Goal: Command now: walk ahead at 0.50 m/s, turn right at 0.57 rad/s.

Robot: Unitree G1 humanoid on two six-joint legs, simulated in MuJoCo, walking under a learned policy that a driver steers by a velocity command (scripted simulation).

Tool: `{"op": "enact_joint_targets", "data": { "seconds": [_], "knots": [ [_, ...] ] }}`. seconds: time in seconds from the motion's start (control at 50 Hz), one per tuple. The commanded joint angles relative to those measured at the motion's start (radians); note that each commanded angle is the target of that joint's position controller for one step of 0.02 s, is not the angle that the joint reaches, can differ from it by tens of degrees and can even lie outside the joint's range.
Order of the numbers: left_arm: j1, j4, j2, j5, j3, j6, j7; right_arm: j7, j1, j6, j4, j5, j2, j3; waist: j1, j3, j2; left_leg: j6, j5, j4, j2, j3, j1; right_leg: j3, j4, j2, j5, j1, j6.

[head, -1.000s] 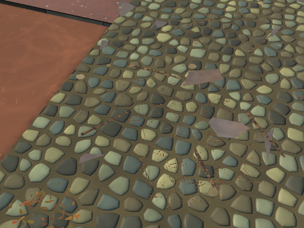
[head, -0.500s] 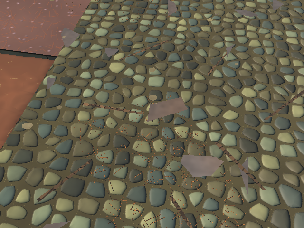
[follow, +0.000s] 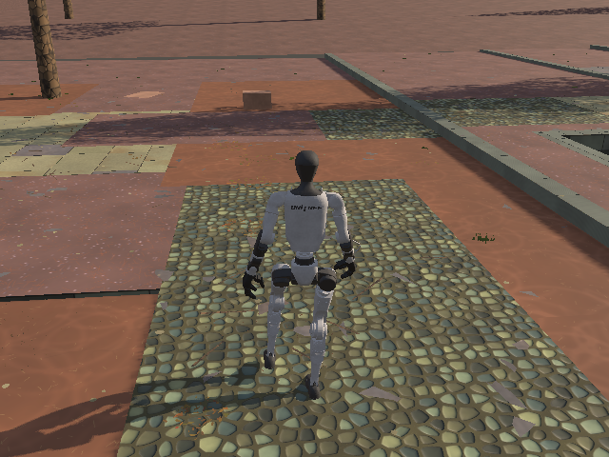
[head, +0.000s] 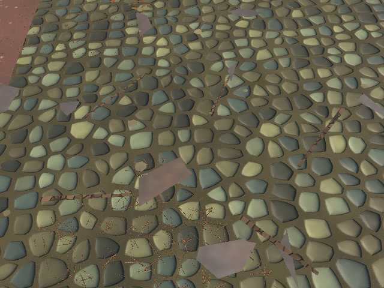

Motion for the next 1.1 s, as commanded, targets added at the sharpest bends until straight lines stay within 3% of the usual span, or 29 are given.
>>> {"op": "enact_joint_targets", "data": {
  "seconds": [0.02,0.08,0.12,0.16,0.18,0.2,0.22,0.24,0.26,0.28,0.3,0.32,0.36,0.42,0.48,0.56,0.6,0.62,0.64,0.66,0.68,0.7,0.72,0.76,0.84,1.1],
  "knots": [
    [0.064,-0.049,0.155,0.002,0.035,-0.009,0.006,0.005,-0.106,-0.011,-0.092,0.006,-0.066,-0.007,0.024,-0.006,-0.092,-0.004,0.092,-0.109,-0.049,0.039,-0.018,0.216,-0.064,-0.245,0.340,0.028,-0.109],
    [0.094,-0.050,0.162,0.012,0.035,-0.008,0.013,0.009,-0.172,-0.022,-0.123,0.012,-0.072,0.000,0.046,-0.005,-0.099,0.011,0.096,-0.206,-0.078,0.042,-0.005,0.239,-0.018,-0.263,0.409,0.094,-0.104],
    [0.088,-0.053,0.163,0.016,0.032,-0.011,0.020,0.010,-0.163,-0.031,-0.130,0.014,-0.082,0.000,0.035,-0.005,-0.111,0.038,0.083,-0.275,-0.089,0.038,0.071,0.252,0.008,-0.284,0.447,0.107,-0.080],
    [0.048,-0.060,0.174,0.018,0.031,-0.018,0.023,0.005,-0.057,-0.040,-0.101,0.014,-0.107,-0.010,-0.019,-0.023,-0.120,0.076,0.024,-0.337,-0.119,0.048,0.256,0.250,0.064,-0.292,0.552,0.070,-0.043],
    [0.036,-0.055,0.176,0.016,0.030,-0.021,0.021,-0.006,0.054,-0.049,-0.064,0.010,-0.125,-0.021,-0.070,-0.060,-0.096,0.097,0.022,-0.389,-0.149,0.064,0.385,0.218,0.197,-0.252,0.686,0.070,-0.019],
    [0.036,-0.052,0.159,0.008,0.024,-0.027,0.017,-0.017,0.176,-0.066,-0.036,-0.001,-0.151,-0.030,-0.127,-0.136,-0.054,0.127,0.094,-0.435,-0.099,0.031,0.564,0.167,0.388,-0.188,0.653,0.014,0.010],
    [0.066,-0.084,0.086,0.000,0.003,-0.033,0.018,-0.033,0.322,-0.075,-0.033,-0.018,-0.221,-0.040,-0.158,-0.285,0.063,0.175,0.228,-0.407,0.156,-0.220,0.788,0.098,0.669,-0.125,0.281,-0.125,0.038],
    [0.233,-0.075,0.055,-0.030,0.004,-0.021,0.023,-0.027,0.293,-0.058,-0.021,-0.007,-0.297,-0.066,-0.067,-0.366,0.302,0.334,0.476,-0.481,0.350,-0.607,0.915,0.017,0.926,0.035,-0.373,-0.356,0.074],
    [0.193,-0.038,0.127,0.013,0.010,-0.005,0.034,-0.017,0.230,-0.047,-0.040,0.027,-0.191,-0.046,-0.051,-0.264,0.066,0.319,0.453,-0.487,0.299,-0.558,0.797,0.070,0.981,-0.044,-0.312,-0.400,0.067],
    [0.107,-0.043,0.115,0.017,0.010,-0.001,0.028,-0.013,0.165,-0.049,-0.044,0.035,-0.113,-0.024,-0.049,-0.152,0.001,0.299,0.522,-0.494,0.245,-0.388,0.683,0.068,0.957,-0.061,-0.254,-0.396,0.077],
    [0.064,-0.054,0.098,0.016,0.005,0.003,0.024,-0.011,0.134,-0.051,-0.039,0.029,-0.074,-0.011,-0.040,-0.113,-0.013,0.271,0.616,-0.512,0.197,-0.278,0.625,0.058,0.914,-0.089,-0.225,-0.389,0.085],
    [0.031,-0.059,0.091,0.022,0.004,0.013,0.017,-0.014,0.134,-0.055,-0.026,0.034,-0.062,-0.004,-0.038,-0.087,0.029,0.253,0.680,-0.532,0.156,-0.195,0.590,0.048,0.867,-0.109,-0.211,-0.384,0.095],
    [0.048,-0.050,0.074,0.029,0.000,0.034,0.008,-0.013,0.152,-0.066,0.003,0.035,-0.072,-0.002,-0.018,-0.105,0.080,0.241,0.782,-0.549,0.114,-0.109,0.535,0.030,0.822,-0.095,-0.173,-0.309,0.112],
    [0.031,-0.041,0.053,0.023,-0.009,0.048,0.005,-0.015,0.143,-0.070,0.024,0.029,-0.086,0.001,0.003,-0.129,0.072,0.261,0.814,-0.562,0.102,-0.038,0.508,0.011,0.724,-0.094,-0.134,-0.283,0.131],
    [-0.040,-0.039,0.024,0.026,-0.030,0.058,0.008,-0.018,0.139,-0.058,0.046,0.027,-0.085,0.009,-0.006,-0.122,0.098,0.243,0.730,-0.565,0.067,0.020,0.467,-0.042,0.515,-0.125,-0.076,-0.215,0.140],
    [-0.108,-0.027,0.028,0.018,-0.044,0.061,0.021,-0.019,0.188,-0.033,0.082,0.027,-0.101,0.005,-0.045,-0.115,0.108,0.243,0.500,-0.555,0.076,-0.019,0.456,-0.082,0.347,-0.136,-0.041,-0.132,0.134],
    [-0.107,-0.011,0.020,0.021,-0.051,0.054,0.028,-0.025,0.167,-0.016,0.088,0.035,-0.098,0.007,-0.025,-0.086,0.073,0.218,0.268,-0.532,0.068,-0.041,0.409,-0.091,0.180,-0.141,0.023,-0.047,0.115],
    [-0.118,-0.008,0.037,0.028,-0.052,0.047,0.033,-0.029,0.183,-0.011,0.095,0.032,-0.087,0.010,-0.025,-0.066,0.031,0.180,0.130,-0.521,0.050,-0.053,0.367,-0.044,0.087,-0.171,0.091,0.008,0.104],
    [-0.103,-0.001,0.081,0.036,-0.046,0.037,0.041,-0.030,0.204,-0.009,0.091,0.026,-0.065,0.016,-0.038,-0.072,-0.035,0.141,0.012,-0.488,0.018,-0.046,0.324,0.065,0.061,-0.271,0.210,0.071,0.087],
    [-0.142,0.000,0.139,0.026,-0.037,0.035,0.044,-0.027,0.302,-0.006,0.106,0.035,-0.026,0.020,-0.115,-0.054,-0.145,0.114,-0.147,-0.491,-0.074,0.012,0.319,0.156,0.066,-0.360,0.323,0.043,0.033],
    [-0.165,0.012,0.087,0.006,-0.047,0.035,0.037,-0.034,0.316,0.010,0.149,0.038,-0.015,0.027,-0.096,-0.047,-0.142,0.101,-0.165,-0.525,-0.086,0.032,0.463,0.147,0.039,-0.359,0.201,-0.109,0.009],
    [-0.187,0.016,0.055,0.006,-0.055,0.032,0.033,-0.038,0.280,0.018,0.155,0.035,-0.038,0.020,-0.089,0.007,-0.131,0.093,-0.118,-0.529,-0.084,0.020,0.495,0.123,0.020,-0.305,0.107,-0.166,0.037],
    [-0.186,0.027,0.045,0.007,-0.059,0.030,0.033,-0.038,0.254,0.021,0.158,0.033,-0.055,0.014,-0.076,0.012,-0.127,0.095,-0.074,-0.527,-0.072,0.011,0.514,0.099,0.013,-0.273,0.077,-0.173,0.057],
    [-0.158,0.059,0.045,0.003,-0.059,0.027,0.042,-0.035,0.243,0.023,0.169,0.032,-0.058,0.011,-0.072,0.007,-0.127,0.098,-0.033,-0.532,-0.051,-0.001,0.513,0.073,0.010,-0.244,0.095,-0.138,0.070],
    [-0.145,0.096,0.041,0.003,-0.058,0.024,0.044,-0.042,0.241,0.019,0.215,0.034,-0.034,0.017,-0.062,-0.004,-0.054,0.090,-0.021,-0.548,-0.044,-0.003,0.502,0.062,0.027,-0.245,0.164,-0.077,0.063],
    [-0.110,0.192,0.020,0.004,-0.067,0.029,0.049,-0.055,0.249,0.030,0.310,0.033,-0.011,0.028,-0.059,0.009,-0.031,0.087,-0.015,-0.544,-0.033,-0.004,0.522,0.049,0.008,-0.233,0.151,-0.078,0.062]
  ]
}}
